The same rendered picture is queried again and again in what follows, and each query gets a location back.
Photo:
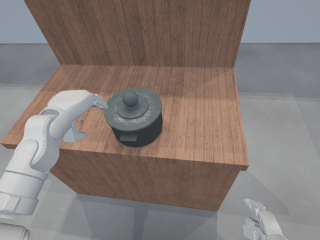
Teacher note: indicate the right robot hand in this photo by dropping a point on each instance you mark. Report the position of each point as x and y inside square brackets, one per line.
[264, 226]

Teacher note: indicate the left robot upper arm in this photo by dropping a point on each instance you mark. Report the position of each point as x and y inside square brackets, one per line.
[13, 232]

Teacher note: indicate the knob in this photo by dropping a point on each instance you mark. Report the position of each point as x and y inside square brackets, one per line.
[130, 98]

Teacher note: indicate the lid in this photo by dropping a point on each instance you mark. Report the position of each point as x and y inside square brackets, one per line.
[131, 119]

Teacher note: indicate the pot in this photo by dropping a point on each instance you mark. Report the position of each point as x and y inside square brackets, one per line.
[142, 137]

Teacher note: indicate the left robot hand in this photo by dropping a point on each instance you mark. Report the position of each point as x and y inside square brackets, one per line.
[75, 103]

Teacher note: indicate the robot left forearm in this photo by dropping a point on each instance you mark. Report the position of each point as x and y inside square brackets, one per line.
[32, 160]

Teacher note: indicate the table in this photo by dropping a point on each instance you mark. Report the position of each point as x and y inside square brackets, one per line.
[183, 50]

